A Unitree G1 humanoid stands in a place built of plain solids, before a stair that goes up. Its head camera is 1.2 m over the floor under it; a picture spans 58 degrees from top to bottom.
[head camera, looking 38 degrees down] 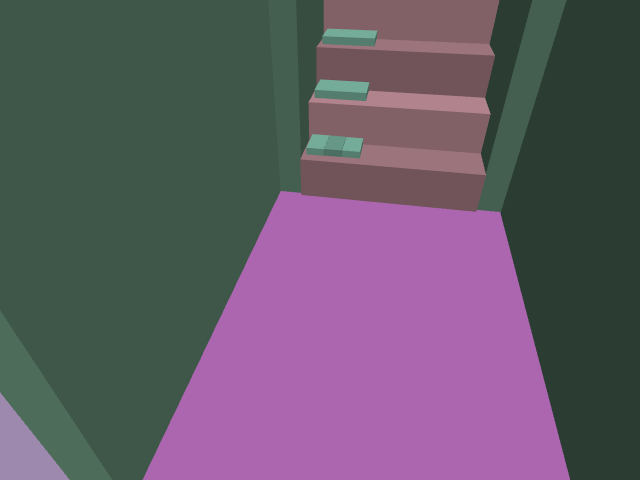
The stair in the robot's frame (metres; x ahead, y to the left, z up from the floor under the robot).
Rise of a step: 0.21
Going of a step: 0.22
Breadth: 0.88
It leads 10 degrees to the right of straight ahead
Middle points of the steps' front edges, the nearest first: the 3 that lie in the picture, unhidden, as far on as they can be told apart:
1.84 -0.33 0.21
2.05 -0.37 0.41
2.27 -0.41 0.62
